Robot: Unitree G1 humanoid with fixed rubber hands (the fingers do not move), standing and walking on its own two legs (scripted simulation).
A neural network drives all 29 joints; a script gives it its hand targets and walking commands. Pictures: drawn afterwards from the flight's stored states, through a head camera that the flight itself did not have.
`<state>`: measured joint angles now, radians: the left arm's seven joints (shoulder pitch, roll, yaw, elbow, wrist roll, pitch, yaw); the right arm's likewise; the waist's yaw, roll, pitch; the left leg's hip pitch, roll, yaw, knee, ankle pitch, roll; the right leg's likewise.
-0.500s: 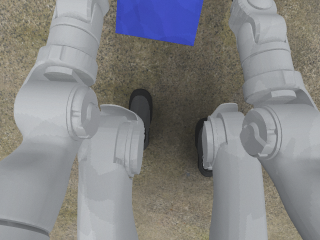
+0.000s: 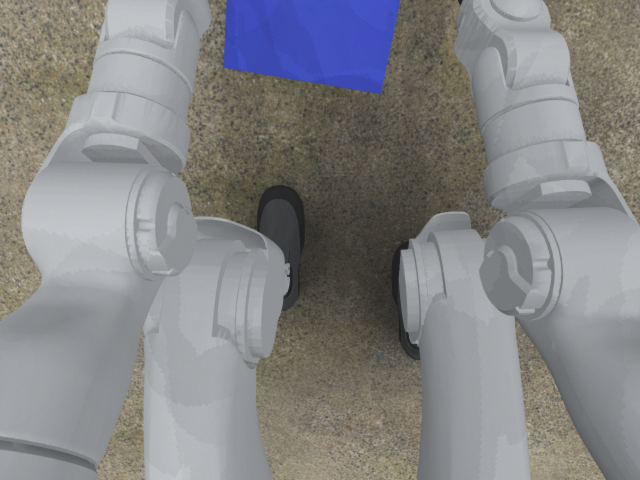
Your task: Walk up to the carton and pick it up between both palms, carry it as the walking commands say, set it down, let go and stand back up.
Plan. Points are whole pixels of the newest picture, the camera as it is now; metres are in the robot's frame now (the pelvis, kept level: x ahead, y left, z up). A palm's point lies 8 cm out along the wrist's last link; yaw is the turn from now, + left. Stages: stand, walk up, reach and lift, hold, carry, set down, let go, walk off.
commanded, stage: set down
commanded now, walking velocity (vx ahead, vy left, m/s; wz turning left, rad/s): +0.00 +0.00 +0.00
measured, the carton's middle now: out of the picture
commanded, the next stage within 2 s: none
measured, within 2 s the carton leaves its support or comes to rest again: rests again in 0.18 s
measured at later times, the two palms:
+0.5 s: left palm out of the picture +0.55 +0.19 -0.19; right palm out of the picture +0.54 -0.07 -0.21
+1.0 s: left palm out of the picture +0.55 +0.19 -0.20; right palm out of the picture +0.54 -0.07 -0.21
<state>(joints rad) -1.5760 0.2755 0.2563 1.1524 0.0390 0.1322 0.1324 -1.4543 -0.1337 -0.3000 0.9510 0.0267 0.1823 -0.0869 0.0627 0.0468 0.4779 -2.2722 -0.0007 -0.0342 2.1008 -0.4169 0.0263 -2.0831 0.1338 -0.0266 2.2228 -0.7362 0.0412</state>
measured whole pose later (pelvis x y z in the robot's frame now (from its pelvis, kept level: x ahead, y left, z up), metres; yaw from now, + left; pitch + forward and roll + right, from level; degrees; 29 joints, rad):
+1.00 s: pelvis +0.01 +0.00 +0.00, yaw -1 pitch +37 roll -3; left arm -1.57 0.28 0.38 1.19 0.04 0.05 0.08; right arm -1.46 -0.13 -0.30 0.96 0.03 0.14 -0.02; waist 0.06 0.05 0.44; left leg -2.32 0.02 -0.03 2.11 -0.44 0.03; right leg -2.14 0.15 -0.01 2.23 -0.74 0.04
